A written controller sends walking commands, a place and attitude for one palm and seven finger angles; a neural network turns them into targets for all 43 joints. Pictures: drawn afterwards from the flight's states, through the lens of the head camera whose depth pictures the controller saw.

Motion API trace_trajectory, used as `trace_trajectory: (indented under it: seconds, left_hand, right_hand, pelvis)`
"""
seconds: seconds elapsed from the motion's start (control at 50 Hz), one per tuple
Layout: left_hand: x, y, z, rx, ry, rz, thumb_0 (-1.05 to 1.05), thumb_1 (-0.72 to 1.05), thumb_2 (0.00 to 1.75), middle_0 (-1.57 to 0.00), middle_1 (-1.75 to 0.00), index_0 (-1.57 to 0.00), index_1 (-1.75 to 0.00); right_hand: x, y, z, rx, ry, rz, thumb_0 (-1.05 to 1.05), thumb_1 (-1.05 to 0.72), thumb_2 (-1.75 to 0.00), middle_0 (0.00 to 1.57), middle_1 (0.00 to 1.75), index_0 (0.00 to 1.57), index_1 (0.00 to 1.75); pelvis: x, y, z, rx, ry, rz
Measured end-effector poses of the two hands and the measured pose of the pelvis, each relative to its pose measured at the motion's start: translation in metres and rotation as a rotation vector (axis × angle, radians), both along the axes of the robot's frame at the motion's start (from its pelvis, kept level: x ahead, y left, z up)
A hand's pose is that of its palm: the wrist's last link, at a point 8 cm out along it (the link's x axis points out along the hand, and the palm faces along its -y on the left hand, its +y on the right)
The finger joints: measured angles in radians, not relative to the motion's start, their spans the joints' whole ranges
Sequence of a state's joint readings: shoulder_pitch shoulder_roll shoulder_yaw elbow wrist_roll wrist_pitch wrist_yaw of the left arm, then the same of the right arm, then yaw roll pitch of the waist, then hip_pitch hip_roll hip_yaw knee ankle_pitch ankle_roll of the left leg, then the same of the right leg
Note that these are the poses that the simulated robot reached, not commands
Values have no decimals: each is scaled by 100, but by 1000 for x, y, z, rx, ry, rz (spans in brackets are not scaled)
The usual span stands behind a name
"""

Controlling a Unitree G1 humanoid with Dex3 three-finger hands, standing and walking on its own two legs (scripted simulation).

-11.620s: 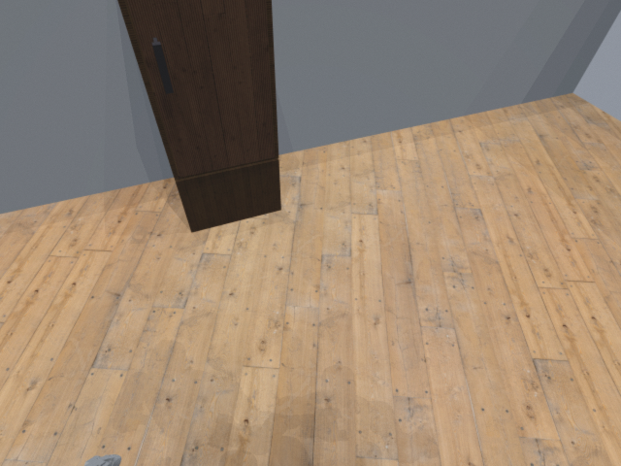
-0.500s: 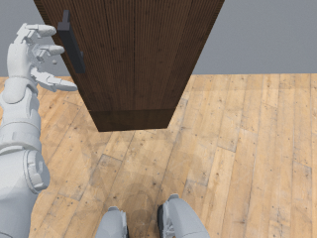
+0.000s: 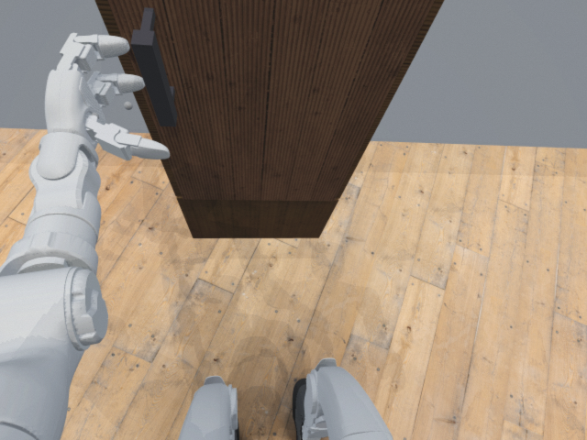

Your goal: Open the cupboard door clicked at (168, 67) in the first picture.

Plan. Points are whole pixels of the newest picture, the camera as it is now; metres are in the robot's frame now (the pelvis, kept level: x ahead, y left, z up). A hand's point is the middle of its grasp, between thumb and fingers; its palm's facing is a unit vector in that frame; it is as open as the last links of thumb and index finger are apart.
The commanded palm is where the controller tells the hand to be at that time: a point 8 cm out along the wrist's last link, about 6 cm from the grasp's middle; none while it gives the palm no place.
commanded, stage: slide the fingers in behind the handle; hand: left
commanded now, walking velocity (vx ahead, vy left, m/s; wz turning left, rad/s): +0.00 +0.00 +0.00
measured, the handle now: (159, 72) +0.57 +0.14 +0.07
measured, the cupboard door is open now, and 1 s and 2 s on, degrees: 0 0 9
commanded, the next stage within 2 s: close the thumb around the handle in 0.72 s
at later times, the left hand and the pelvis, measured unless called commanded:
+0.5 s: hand (136, 109) +0.52 +0.17 +0.06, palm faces +0.03 -1.00 +0.00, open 14.8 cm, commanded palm +0.51 +0.16 +0.06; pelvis +0.00 +0.01 +0.00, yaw +1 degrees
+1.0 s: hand (172, 107) +0.53 +0.13 +0.06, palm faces -0.03 -1.00 -0.02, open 13.0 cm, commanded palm +0.51 +0.17 +0.06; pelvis +0.00 +0.00 +0.00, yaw -1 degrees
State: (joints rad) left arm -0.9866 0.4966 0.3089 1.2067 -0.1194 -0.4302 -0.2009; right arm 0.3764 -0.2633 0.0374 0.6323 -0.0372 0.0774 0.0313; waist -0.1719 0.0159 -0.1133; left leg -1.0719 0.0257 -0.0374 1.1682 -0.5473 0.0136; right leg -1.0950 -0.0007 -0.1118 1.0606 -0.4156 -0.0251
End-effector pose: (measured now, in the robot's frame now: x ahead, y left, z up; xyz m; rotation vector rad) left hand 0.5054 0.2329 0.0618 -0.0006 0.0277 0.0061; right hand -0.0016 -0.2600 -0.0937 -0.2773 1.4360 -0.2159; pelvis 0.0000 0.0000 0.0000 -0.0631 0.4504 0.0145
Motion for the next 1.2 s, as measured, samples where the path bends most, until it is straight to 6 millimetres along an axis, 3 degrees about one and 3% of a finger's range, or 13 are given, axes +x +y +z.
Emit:
trace_trajectory:
  seconds: [0.52,0.66,0.9,1.02,1.2]
  left_hand:
    - [-8,-11,-1,1,-13,19,-1,-50,30,-30,-120,-10,-122]
    - [-1,-51,-5,-22,5,-86,-1,-50,30,-30,-120,-20,-122]
    - [4,-48,-4,25,-7,-47,-1,-48,30,-33,-121,-32,-124]
    - [3,-53,-1,21,-4,-43,-1,-33,37,-33,-122,-32,-124]
    - [3,-59,1,23,-4,-35,-1,10,55,-35,-126,-34,-127]
  right_hand:
    - [4,13,-2,22,11,30,0,-90,-90,20,30,20,30]
    - [6,15,-1,16,-32,1,0,-90,-90,20,30,20,30]
    - [-12,19,-8,49,-31,-57,0,-90,-90,20,30,20,30]
    - [-20,14,-6,49,-12,-64,0,-90,-90,20,30,20,30]
    - [-18,-1,-3,26,-25,-64,0,-90,-90,20,30,20,30]
  pelvis:
    - [1,11,0,-11,-5,25]
    - [1,12,1,-7,-11,5]
    - [-2,7,-1,15,-11,-32]
    - [-1,3,1,20,-12,-34]
    - [-2,-4,2,27,-14,-37]
